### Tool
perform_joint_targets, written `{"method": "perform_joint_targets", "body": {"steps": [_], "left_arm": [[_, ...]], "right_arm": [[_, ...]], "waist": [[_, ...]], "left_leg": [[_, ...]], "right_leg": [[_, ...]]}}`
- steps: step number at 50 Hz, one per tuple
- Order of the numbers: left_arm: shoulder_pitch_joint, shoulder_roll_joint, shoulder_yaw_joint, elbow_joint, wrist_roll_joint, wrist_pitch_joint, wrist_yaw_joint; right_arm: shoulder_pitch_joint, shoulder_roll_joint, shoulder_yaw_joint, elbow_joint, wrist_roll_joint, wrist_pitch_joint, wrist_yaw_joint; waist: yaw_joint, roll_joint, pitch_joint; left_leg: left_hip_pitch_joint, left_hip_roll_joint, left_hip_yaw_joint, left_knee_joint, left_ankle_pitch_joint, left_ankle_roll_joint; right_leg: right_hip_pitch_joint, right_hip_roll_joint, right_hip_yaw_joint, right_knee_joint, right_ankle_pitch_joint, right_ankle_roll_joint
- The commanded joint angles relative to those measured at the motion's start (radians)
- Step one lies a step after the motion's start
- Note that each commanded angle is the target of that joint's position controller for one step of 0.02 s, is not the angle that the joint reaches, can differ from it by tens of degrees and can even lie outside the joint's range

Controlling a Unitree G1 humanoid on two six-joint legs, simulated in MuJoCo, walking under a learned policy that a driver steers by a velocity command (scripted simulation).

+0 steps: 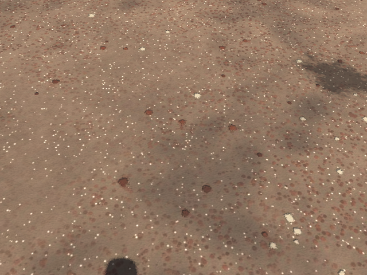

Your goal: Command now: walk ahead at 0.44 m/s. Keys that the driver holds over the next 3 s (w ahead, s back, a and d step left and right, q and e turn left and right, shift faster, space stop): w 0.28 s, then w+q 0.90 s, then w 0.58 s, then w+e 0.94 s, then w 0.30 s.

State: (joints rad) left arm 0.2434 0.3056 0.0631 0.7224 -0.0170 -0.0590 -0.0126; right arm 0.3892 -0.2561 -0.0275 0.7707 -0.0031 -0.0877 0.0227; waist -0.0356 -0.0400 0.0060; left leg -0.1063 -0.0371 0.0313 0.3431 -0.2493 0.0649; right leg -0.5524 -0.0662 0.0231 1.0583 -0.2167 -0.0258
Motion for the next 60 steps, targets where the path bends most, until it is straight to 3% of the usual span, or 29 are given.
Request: {"method": "perform_joint_targets", "body": {"steps": [1,5,10,13,14,15,16,17,18,19,20,21,23,25,27,32,37,40,42,43,44,45,46,47,48,50,53,57,60], "left_arm": [[-0.09,0.044,0.01,-0.085,0.009,-0.015,-0.004],[-0.232,0.003,-0.012,-0.127,0.004,-0.028,-0.018],[-0.343,0.017,-0.014,-0.164,-0.007,-0.044,-0.048],[-0.284,0.063,0.003,-0.154,-0.002,-0.046,-0.051],[-0.189,0.095,0.019,-0.13,-0.001,-0.043,-0.043],[-0.031,0.134,0.04,-0.089,-0.001,-0.039,-0.03],[0.159,0.201,0.056,-0.055,0.013,-0.032,-0.013],[0.18,0.248,0.061,-0.038,0.023,-0.037,-0.02],[0.167,0.136,0.039,-0.041,0.014,-0.036,-0.015],[0.092,0.103,0.026,-0.038,0.011,-0.036,-0.008],[0.029,0.086,0.02,-0.034,0.014,-0.038,-0.007],[-0.014,0.06,0.015,-0.031,0.022,-0.043,-0.01],[-0.05,0.038,0.014,-0.016,0.033,-0.061,-0.013],[-0.061,0.048,0.019,0.01,0.026,-0.076,-0.014],[-0.057,0.068,0.026,0.031,0.03,-0.081,-0.01],[-0.026,0.108,0.03,0.057,0.027,-0.067,0.006],[0.072,0.15,0.041,0.098,0.007,-0.024,0.014],[0.05,0.187,0.051,0.09,-0.002,0.003,0.025],[0.023,0.203,0.054,0.077,-0.006,0.019,0.035],[0.016,0.179,0.042,0.065,-0.001,0.014,0.04],[0.126,0.024,-0.007,0.011,0.039,-0.01,0.022],[0.055,0.076,-0.008,-0.004,0.016,-0.053,0.005],[-0.059,0.14,0.011,-0.037,-0.025,-0.076,-0.006],[-0.084,0.124,0.002,-0.052,-0.024,-0.088,-0.005],[-0.082,0.119,0.003,-0.042,0.0,-0.089,0.002],[-0.046,0.129,0.013,-0.034,0.02,-0.066,0.003],[-0.061,0.086,0.002,-0.041,0.035,-0.04,0.008],[-0.221,0.045,-0.019,-0.079,0.029,-0.04,0.004],[-0.283,0.063,-0.014,-0.097,0.013,-0.05,-0.008]], "right_arm": [[-0.008,-0.156,-0.038,-0.053,0.006,-0.011,-0.011],[0.029,-0.17,-0.039,-0.023,0.009,0.003,-0.026],[0.08,-0.188,-0.047,0.023,0.021,0.017,-0.03],[0.064,-0.216,-0.059,0.032,0.021,0.03,-0.037],[0.054,-0.227,-0.063,0.031,0.018,0.037,-0.039],[0.045,-0.215,-0.056,0.026,0.014,0.045,-0.042],[0.055,-0.166,-0.035,-0.001,-0.008,0.043,-0.045],[0.22,-0.014,0.007,-0.009,0.007,0.025,-0.031],[0.115,-0.154,-0.024,0.003,0.04,0.008,-0.027],[-0.004,-0.196,-0.041,-0.036,0.063,0.001,-0.025],[-0.054,-0.182,-0.038,-0.048,0.055,-0.002,-0.031],[-0.069,-0.17,-0.043,-0.046,0.037,0.003,-0.033],[-0.004,-0.131,-0.043,-0.024,0.039,0.031,-0.032],[-0.007,-0.102,-0.041,-0.026,0.037,0.055,-0.036],[-0.059,-0.101,-0.042,-0.049,0.029,0.062,-0.04],[-0.213,-0.074,-0.029,-0.098,0.026,0.037,-0.009],[-0.364,-0.063,-0.02,-0.186,0.027,0.034,0.027],[-0.329,-0.102,-0.039,-0.214,0.027,0.041,0.04],[-0.124,-0.175,-0.083,-0.179,0.028,0.05,0.032],[0.048,-0.239,-0.117,-0.139,0.029,0.059,0.014],[0.047,-0.359,-0.138,-0.135,0.034,0.057,0.001],[0.07,-0.295,-0.117,-0.174,0.025,0.041,0.005],[0.039,-0.234,-0.098,-0.166,0.013,0.029,0.009],[-0.019,-0.208,-0.091,-0.168,0.016,0.022,0.008],[-0.089,-0.18,-0.082,-0.177,0.018,0.021,0.007],[-0.149,-0.153,-0.07,-0.202,0.004,0.019,0.0],[-0.136,-0.185,-0.078,-0.187,0.014,0.016,-0.017],[-0.089,-0.209,-0.086,-0.161,0.022,0.029,-0.037],[-0.041,-0.213,-0.088,-0.135,0.025,0.035,-0.038]], "waist": [[-0.005,0.106,0.065],[-0.045,0.111,0.09],[-0.051,0.111,0.128],[0.01,0.144,0.053],[0.065,0.161,-0.022],[0.148,0.151,-0.126],[0.207,0.044,-0.29],[0.099,-0.231,-0.45],[0.164,-0.121,-0.381],[0.15,-0.083,-0.191],[0.113,0.001,-0.104],[0.08,0.005,-0.05],[0.026,-0.039,-0.035],[0.009,-0.028,0.009],[0.014,-0.016,0.046],[0.072,0.014,0.074],[0.128,0.03,0.105],[0.073,-0.022,0.04],[-0.053,-0.036,-0.084],[-0.142,0.022,-0.172],[-0.027,0.302,-0.253],[-0.077,0.218,-0.42],[-0.103,0.15,-0.286],[-0.059,0.078,-0.176],[-0.01,0.026,-0.102],[0.044,0.059,-0.067],[0.054,0.06,-0.035],[-0.007,0.107,-0.003],[-0.036,0.13,-0.005]], "left_leg": [[0.102,0.238,-0.222,-0.215,0.224,0.135],[0.062,0.205,-0.12,-0.234,0.294,0.118],[0.15,0.269,-0.118,-0.207,0.341,0.119],[0.241,0.287,-0.106,-0.074,0.691,0.091],[0.249,0.273,-0.091,0.05,0.873,0.079],[0.16,0.231,-0.068,0.248,0.917,0.05],[-0.098,0.176,-0.062,0.564,0.57,0.023],[-0.477,-0.025,-0.118,0.905,-0.316,-0.034],[-0.575,0.016,-0.217,0.995,-0.313,-0.028],[-0.624,0.064,-0.181,0.985,-0.218,-0.024],[-0.587,0.114,-0.155,0.939,-0.127,-0.027],[-0.549,0.142,-0.152,0.89,-0.072,-0.034],[-0.448,0.177,-0.159,0.856,-0.015,-0.046],[-0.461,0.187,-0.156,0.827,0.004,-0.06],[-0.525,0.189,-0.166,0.763,0.082,-0.074],[-0.535,0.167,-0.089,0.448,0.335,-0.068],[-0.625,0.144,-0.019,0.299,0.269,-0.029],[-0.513,0.068,0.054,0.282,0.121,0.022],[-0.229,-0.014,0.083,0.249,0.083,0.08],[0.069,0.01,-0.01,0.195,0.128,0.127],[0.456,0.281,-0.538,0.164,0.038,0.306],[0.558,0.386,-0.899,-0.009,-0.089,0.395],[0.481,0.355,-0.752,-0.045,-0.048,0.325],[0.331,0.313,-0.62,-0.045,0.038,0.286],[0.185,0.27,-0.516,-0.052,0.16,0.257],[0.025,0.222,-0.427,-0.092,0.3,0.246],[-0.096,0.187,-0.335,-0.117,0.397,0.245],[-0.168,0.112,-0.261,-0.1,0.259,0.174],[-0.138,0.137,-0.311,-0.072,0.162,0.15]], "right_leg": [[-0.23,-0.038,0.007,-0.091,0.116,0.032],[-0.143,-0.007,-0.035,-0.365,0.282,0.051],[-0.108,0.023,-0.031,-0.525,0.293,0.01],[0.01,0.07,-0.056,-0.552,0.185,-0.044],[0.139,0.102,-0.08,-0.553,0.158,-0.071],[0.386,0.101,-0.08,-0.571,0.193,-0.104],[0.748,-0.104,0.145,-0.509,0.191,-0.166],[1.055,-0.355,0.663,-0.621,-0.057,-0.331],[0.968,-0.327,0.704,-0.738,-0.212,-0.291],[0.806,-0.295,0.518,-0.77,-0.18,-0.238],[0.65,-0.257,0.396,-0.801,-0.064,-0.21],[0.539,-0.215,0.301,-0.83,0.026,-0.193],[0.421,-0.175,0.179,-0.897,0.089,-0.183],[0.356,-0.173,0.091,-0.938,0.156,-0.188],[0.35,-0.167,0.02,-0.958,0.21,-0.186],[0.422,-0.13,-0.135,-0.96,0.298,-0.149],[0.638,-0.2,-0.175,-0.887,0.407,-0.138],[0.704,-0.212,-0.215,-0.73,0.804,-0.106],[0.645,-0.184,-0.244,-0.427,0.971,-0.073],[0.449,-0.144,-0.249,-0.157,0.776,-0.033],[-0.039,0.046,-0.21,0.222,-0.176,0.035],[-0.187,0.124,0.044,0.381,-0.383,0.035],[-0.274,0.063,0.089,0.369,-0.291,0.01],[-0.258,0.019,0.08,0.278,-0.204,-0.003],[-0.202,-0.015,0.072,0.18,-0.158,0.004],[-0.083,-0.042,0.073,0.094,-0.105,0.029],[-0.051,-0.03,0.036,-0.051,-0.036,0.085],[0.023,0.028,0.019,-0.379,0.237,0.108],[0.071,0.055,0.031,-0.491,0.312,0.098]]}}
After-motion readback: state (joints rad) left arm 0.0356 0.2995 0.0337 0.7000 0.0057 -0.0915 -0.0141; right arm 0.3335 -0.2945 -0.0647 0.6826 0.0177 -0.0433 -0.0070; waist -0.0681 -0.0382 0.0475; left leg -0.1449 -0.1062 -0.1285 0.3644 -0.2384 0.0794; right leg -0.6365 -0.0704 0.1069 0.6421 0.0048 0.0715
